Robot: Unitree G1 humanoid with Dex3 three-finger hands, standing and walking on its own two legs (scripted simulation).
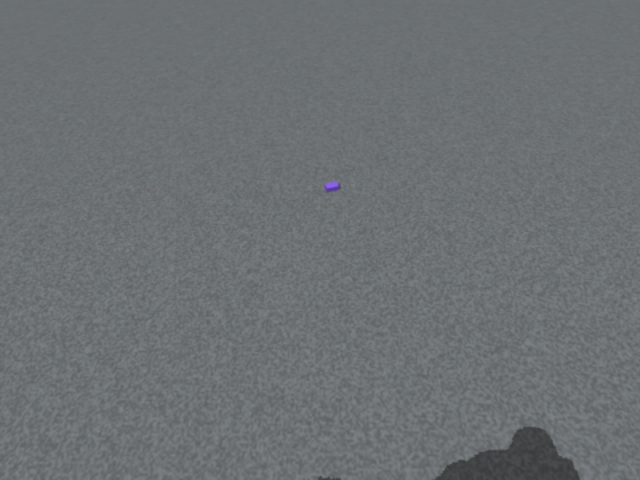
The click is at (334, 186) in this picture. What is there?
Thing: small brick
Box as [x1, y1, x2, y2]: [325, 181, 338, 191]
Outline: 336,181 326,183 326,191 338,189
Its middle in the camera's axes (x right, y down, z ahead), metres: +0.06 -0.24 +1.88
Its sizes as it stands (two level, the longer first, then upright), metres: 0.062 0.038 0.025
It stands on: the floor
